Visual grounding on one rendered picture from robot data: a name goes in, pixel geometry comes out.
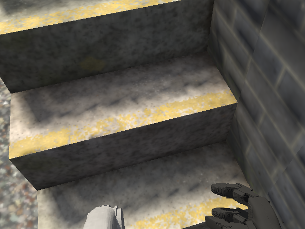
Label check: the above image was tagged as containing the robot right hand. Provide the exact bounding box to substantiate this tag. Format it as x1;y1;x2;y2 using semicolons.
205;182;284;229

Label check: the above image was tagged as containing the left robot thigh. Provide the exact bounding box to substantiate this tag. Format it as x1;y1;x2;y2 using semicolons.
83;205;125;229

